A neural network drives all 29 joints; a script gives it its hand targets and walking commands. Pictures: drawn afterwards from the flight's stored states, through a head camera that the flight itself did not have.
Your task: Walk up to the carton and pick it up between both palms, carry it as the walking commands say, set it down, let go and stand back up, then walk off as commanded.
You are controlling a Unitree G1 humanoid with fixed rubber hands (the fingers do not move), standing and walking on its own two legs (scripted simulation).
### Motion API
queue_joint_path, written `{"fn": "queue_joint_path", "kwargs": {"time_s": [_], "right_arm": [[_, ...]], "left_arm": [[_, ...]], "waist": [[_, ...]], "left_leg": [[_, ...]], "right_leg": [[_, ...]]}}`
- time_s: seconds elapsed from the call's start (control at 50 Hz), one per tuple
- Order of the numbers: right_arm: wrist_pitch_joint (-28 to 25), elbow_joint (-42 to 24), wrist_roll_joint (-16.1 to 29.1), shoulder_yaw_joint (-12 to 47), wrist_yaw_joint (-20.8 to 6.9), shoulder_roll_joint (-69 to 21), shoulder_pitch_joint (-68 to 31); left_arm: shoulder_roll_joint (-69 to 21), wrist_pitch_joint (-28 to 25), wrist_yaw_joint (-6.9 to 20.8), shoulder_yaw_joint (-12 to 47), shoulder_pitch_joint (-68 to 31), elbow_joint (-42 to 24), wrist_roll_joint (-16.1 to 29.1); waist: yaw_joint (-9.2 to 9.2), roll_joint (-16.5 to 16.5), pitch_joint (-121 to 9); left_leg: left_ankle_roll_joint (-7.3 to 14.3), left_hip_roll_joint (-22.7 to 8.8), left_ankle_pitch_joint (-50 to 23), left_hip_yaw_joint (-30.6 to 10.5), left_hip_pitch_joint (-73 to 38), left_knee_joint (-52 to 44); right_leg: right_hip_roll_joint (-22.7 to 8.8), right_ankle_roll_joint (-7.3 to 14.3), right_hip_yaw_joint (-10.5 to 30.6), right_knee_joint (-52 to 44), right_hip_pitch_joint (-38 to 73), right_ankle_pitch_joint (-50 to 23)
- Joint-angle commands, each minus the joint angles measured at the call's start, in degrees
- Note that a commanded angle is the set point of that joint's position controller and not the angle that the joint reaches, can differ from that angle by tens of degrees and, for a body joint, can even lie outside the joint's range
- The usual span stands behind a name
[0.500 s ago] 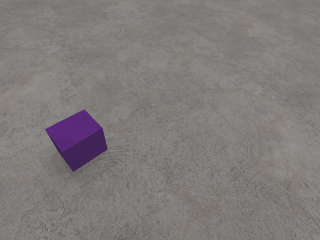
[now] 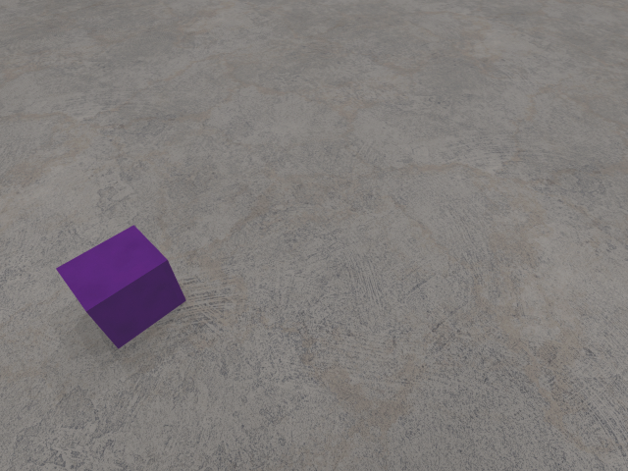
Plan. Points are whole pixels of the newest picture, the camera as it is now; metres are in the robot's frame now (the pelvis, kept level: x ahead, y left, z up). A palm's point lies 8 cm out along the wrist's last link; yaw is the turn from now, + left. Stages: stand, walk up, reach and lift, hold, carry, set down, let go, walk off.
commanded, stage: walk off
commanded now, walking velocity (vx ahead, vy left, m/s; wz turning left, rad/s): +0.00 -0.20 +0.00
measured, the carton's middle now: (126, 285) +0.82 +0.68 -0.64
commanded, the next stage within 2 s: stand in 0.84 s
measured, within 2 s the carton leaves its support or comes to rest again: neither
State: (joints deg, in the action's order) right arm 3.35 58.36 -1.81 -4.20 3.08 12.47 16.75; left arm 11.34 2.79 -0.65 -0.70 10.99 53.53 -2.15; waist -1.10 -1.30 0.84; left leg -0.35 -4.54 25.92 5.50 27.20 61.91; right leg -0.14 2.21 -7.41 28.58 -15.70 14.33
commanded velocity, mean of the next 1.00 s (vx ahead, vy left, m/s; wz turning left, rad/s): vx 0.00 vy -0.16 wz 0.00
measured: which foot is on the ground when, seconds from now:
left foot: up 0.00-0.10, down 0.12-0.58, up 0.60-1.00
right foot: down 0.00-0.12, up 0.14-0.56, down 0.58-1.00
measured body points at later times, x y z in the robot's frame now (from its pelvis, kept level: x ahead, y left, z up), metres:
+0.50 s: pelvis +0.03 -0.08 +0.01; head +0.08 -0.06 +0.46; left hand +0.08 +0.16 -0.15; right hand -0.01 -0.33 -0.12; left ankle -0.01 +0.06 -0.73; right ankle +0.03 -0.26 -0.69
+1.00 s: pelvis +0.06 -0.19 +0.00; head +0.09 -0.17 +0.45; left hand +0.07 +0.03 -0.17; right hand +0.14 -0.44 -0.14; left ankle +0.03 -0.11 -0.72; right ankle +0.04 -0.25 -0.73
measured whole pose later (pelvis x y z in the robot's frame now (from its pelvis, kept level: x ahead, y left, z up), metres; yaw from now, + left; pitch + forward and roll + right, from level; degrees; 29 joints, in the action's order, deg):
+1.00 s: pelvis +0.06 -0.19 +0.00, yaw +2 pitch +3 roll -2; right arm 2.2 56.1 -1.0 -3.3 3.2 9.8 10.8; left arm 9.8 0.8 -2.7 0.2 16.4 57.6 -1.9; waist 0.8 0.9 0.9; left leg 0.4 -2.9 25.3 6.0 20.1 42.9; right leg 3.9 5.8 -10.7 25.9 -12.4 16.8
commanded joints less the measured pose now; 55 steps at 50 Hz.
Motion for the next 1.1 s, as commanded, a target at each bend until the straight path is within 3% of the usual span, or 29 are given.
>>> {"fn": "queue_joint_path", "kwargs": {"time_s": [0.0, 0.02, 0.06, 0.08, 0.1, 0.12, 0.18, 0.26, 0.3, 0.34, 0.4, 0.48, 0.5, 0.52, 0.54, 0.56, 0.58, 0.6, 0.62, 0.66, 0.7, 0.76, 0.84, 0.9, 0.94, 1.0, 1.02, 1.04, 1.08], "right_arm": [[-0.47, -2.70, 0.39, -0.04, 0.39, 2.49, 0.71], [-0.75, -2.54, 0.01, 0.35, 0.83, 0.68, 2.14], [-2.10, -1.39, 0.66, 0.36, 1.04, 0.83, 8.22], [-2.72, 0.03, 0.49, -0.17, 1.32, 3.36, 13.07], [-2.74, 0.29, -1.28, -1.07, 1.55, 9.13, 15.64], [-2.34, -0.35, -0.76, -0.74, 1.64, 8.84, 11.34], [-2.96, -0.77, 0.54, 1.20, 1.51, 2.08, 6.35], [-4.70, -2.55, 0.62, 0.30, 1.84, 7.14, 3.49], [-5.62, -0.82, 0.62, 0.29, 1.96, 6.38, 6.76], [-5.10, -0.35, 0.16, 0.89, 1.10, 4.95, 9.28], [-4.79, -0.60, -0.57, -0.54, 0.52, 6.72, 7.93], [-3.41, -0.04, -1.18, -2.48, 0.65, 10.90, 7.10], [-2.93, 0.10, -0.49, -2.58, 0.71, 11.01, 6.12], [-2.51, 0.84, -0.53, -2.49, 0.75, 10.61, 7.44], [-2.65, 0.54, -0.85, -2.68, 0.57, 9.13, 8.89], [-2.45, -1.63, -1.05, -0.05, 0.72, 1.14, 10.21], [-1.34, -1.59, -0.73, -0.49, 1.27, 1.48, 6.72], [-0.71, -3.01, -0.76, -0.47, 0.80, 0.52, 2.22], [-0.21, -3.14, 0.57, -0.30, 0.28, -0.43, 2.45], [0.21, -2.06, -0.20, -1.38, 0.49, 3.96, 1.66], [0.04, -1.17, -0.14, -1.56, 0.13, 3.87, 3.96], [-0.09, -1.37, -0.02, -1.60, -0.13, 3.56, 2.59], [-0.93, -3.21, 0.88, -0.73, 0.48, 1.64, 0.37], [-1.14, -4.09, 0.62, -0.38, 0.68, 2.08, -3.10], [-1.56, -2.58, 1.05, 0.80, 0.23, -1.31, 0.73], [-3.01, -1.98, 1.47, 1.62, -0.48, -2.14, 0.70], [-3.52, -1.84, 0.72, 0.76, -0.01, 1.51, 2.37], [-3.81, -0.90, 0.48, 0.78, 0.06, 3.34, 4.01], [-3.64, -0.72, 0.84, 0.36, -0.27, 5.32, -1.29]], "left_arm": [[7.53, -0.14, -0.16, -1.20, -1.31, -2.82, -0.17], [6.77, -0.20, -0.53, -0.97, 2.29, -1.82, -0.46], [6.02, 0.06, -0.37, -1.34, 2.27, -0.70, 0.98], [7.21, -0.16, -0.35, -1.74, 1.87, -1.64, 1.42], [3.42, -0.88, -0.23, -1.34, 3.26, -3.24, 1.69], [7.78, 0.08, -0.16, -3.00, 1.07, -2.52, 0.55], [5.39, 0.46, 0.98, -3.05, 0.20, -1.02, -0.88], [1.65, 0.79, 1.68, -2.57, 8.10, 3.16, 0.59], [1.89, 0.46, 1.44, -2.72, 3.76, 1.41, 0.77], [2.21, 0.90, 1.47, -2.64, 3.50, 1.73, 1.40], [3.45, 1.66, 1.67, -2.50, -0.19, -0.82, 1.22], [4.88, 0.94, 1.86, -2.56, 0.74, -1.65, 1.09], [6.46, 0.60, 1.74, -3.20, 2.00, -0.97, 0.79], [5.42, 0.24, 1.59, -3.17, 6.05, 0.82, 1.31], [6.86, -0.45, 0.99, -3.62, 10.85, 2.78, 0.67], [12.67, -1.27, 1.15, -4.25, 14.73, 3.44, 0.49], [13.50, -1.56, 0.16, -4.02, 11.11, 2.36, 0.31], [10.76, -1.15, -0.42, -2.95, 9.89, 1.22, 0.67], [9.61, -1.03, -0.33, -2.81, 8.08, 1.27, 0.71], [9.24, -1.43, -0.44, -2.45, 4.13, 0.20, 0.99], [8.84, -1.83, -0.45, -1.90, 2.42, -0.72, 0.44], [6.12, -1.88, -1.47, -0.96, 2.01, -0.75, 0.25], [7.97, -1.86, -1.87, -1.34, 5.52, 0.23, -0.15], [2.89, -2.49, -2.48, 0.27, 11.29, 2.55, 0.10], [4.37, -2.82, -2.24, 0.10, 8.22, 2.28, 0.07], [4.50, -3.02, -2.38, -0.15, 5.63, 2.68, 0.77], [5.41, -3.57, -1.90, -0.26, 6.87, 2.98, 1.38], [3.33, -3.68, -1.54, -0.52, 9.61, 2.66, 2.71], [1.58, -2.78, -1.90, -0.20, 9.30, 4.18, 1.54]], "waist": [[0.88, 7.74, 3.42], [1.50, 9.19, 1.69], [-2.91, 0.97, -0.89], [-5.60, -7.95, -2.74], [-4.87, -23.55, -2.49], [-2.85, -13.15, 1.19], [-0.18, -1.52, 7.32], [1.72, -3.93, -2.24], [-0.26, -6.13, -3.66], [-1.17, -6.36, -0.87], [-1.93, -15.23, 0.04], [-2.30, -17.91, -0.04], [-1.01, -11.81, -0.74], [0.18, -7.93, 0.79], [1.60, 3.33, -5.17], [2.99, 21.98, -8.42], [2.47, 23.29, -5.74], [2.85, 14.14, -4.03], [2.92, 13.58, -2.79], [1.80, 12.20, 0.55], [0.87, 11.86, -1.88], [0.34, 5.94, -2.54], [0.80, 9.72, -2.14], [2.39, 3.92, -1.58], [0.19, 1.45, -2.53], [-2.79, -3.25, -4.31], [-3.31, -2.56, -6.10], [-1.09, -11.55, -7.46], [0.98, -9.47, -0.33]], "left_leg": [[0.85, -0.34, 1.55, 2.11, -3.12, -12.14], [1.40, -0.58, 2.72, 1.46, -6.15, -15.75], [1.38, -0.55, -7.95, 1.37, -18.35, -32.55], [2.01, -7.30, -13.13, -7.85, -26.19, -40.48], [5.50, -26.79, -15.33, -29.68, -27.88, -51.43], [8.36, -27.28, -20.68, -27.71, -19.54, -50.45], [7.05, -18.99, -17.05, -15.02, -10.12, -49.23], [4.57, -14.24, -40.99, -5.14, -22.48, -43.29], [5.53, -14.88, -49.46, -3.79, -27.13, -41.57], [4.61, -13.76, -49.53, -1.94, -23.54, -41.89], [5.00, -11.63, -41.55, 0.23, -21.31, -42.59], [5.92, -15.69, -35.53, -2.59, -17.83, -41.26], [4.71, -16.71, -33.20, -4.49, -18.11, -40.93], [3.15, -13.63, -30.24, -2.21, -12.97, -36.61], [0.82, -9.39, -22.82, 0.67, -11.94, -26.49], [-1.21, -2.38, 9.71, 2.64, 0.81, -12.34], [-1.02, -0.09, 14.12, 0.95, 5.34, -2.95], [-0.93, -0.59, 11.60, 0.30, 4.30, 3.27], [0.28, -0.62, 6.55, -4.17, 3.31, 3.00], [0.91, -1.38, 0.88, -2.89, 2.13, 4.99], [0.53, -0.57, -1.84, -1.31, 2.42, 4.67], [0.34, -0.26, -3.29, -0.68, 2.73, 0.78], [0.40, -1.14, -0.39, -1.30, -1.10, -8.93], [1.14, 0.04, 2.25, -1.56, -0.61, -15.81], [0.86, -0.87, 0.06, -1.71, -5.72, -20.77], [0.30, -0.83, -18.28, -2.21, -19.19, -41.39], [0.46, -7.02, -26.59, -6.77, -27.37, -43.45], [2.84, -14.18, -33.57, -14.63, -31.18, -45.22], [5.29, -14.30, -32.16, -13.56, -20.64, -44.64]], "right_leg": [[-12.04, 9.49, 12.22, -11.42, -4.97, -1.76], [-13.69, 10.09, 13.21, -11.10, -4.39, -3.07], [-11.05, 6.90, 10.77, -3.49, -8.06, -5.72], [-7.39, 3.54, 8.29, 2.84, -14.43, 0.95], [0.97, -1.32, 2.58, 18.15, -22.93, 13.84], [-0.08, -1.60, 10.00, 28.76, -20.96, 13.20], [-1.40, -2.77, 14.08, 34.78, -19.30, 4.87], [0.42, -5.85, 10.73, 35.24, -18.14, 0.62], [-0.51, -6.89, 9.81, 31.77, -19.12, 0.11], [-0.48, -7.96, 7.03, 30.02, -17.85, -0.48], [-2.21, -9.10, 4.83, 19.11, -13.96, -0.31], [-2.28, -7.72, 0.44, 7.49, -5.41, 7.89], [-4.67, -6.36, 1.49, -0.67, -1.78, 3.93], [-2.10, -6.06, 0.43, -4.51, 4.74, -0.10], [-6.40, -5.52, 4.85, -10.69, 13.58, -11.08], [-18.12, -2.56, 16.79, -8.96, 21.48, -26.92], [-18.35, 2.79, 16.34, -6.77, 16.79, -37.01], [-18.28, 4.08, 13.92, -9.34, 10.60, -29.21], [-16.10, 5.60, 8.15, -10.23, 5.90, -23.58], [-11.61, 3.13, 6.09, -11.43, 1.52, -18.30], [-11.33, 4.58, 6.55, -9.37, 4.71, -29.08], [-11.30, 6.41, 6.07, -9.90, 7.63, -24.23], [-13.63, 8.66, 10.51, -10.04, 5.59, -23.92], [-15.58, 7.69, 15.50, -9.95, 11.08, -30.51], [-16.17, 9.95, 14.17, -8.69, 10.01, -33.20], [-12.02, 5.88, 10.81, -6.38, 6.00, -27.13], [-10.59, 2.58, 8.56, -5.90, 0.46, -20.80], [-5.90, 0.06, 5.47, -2.00, -2.17, -7.79], [-4.75, -1.86, 4.21, -4.26, 1.96, -0.99]]}}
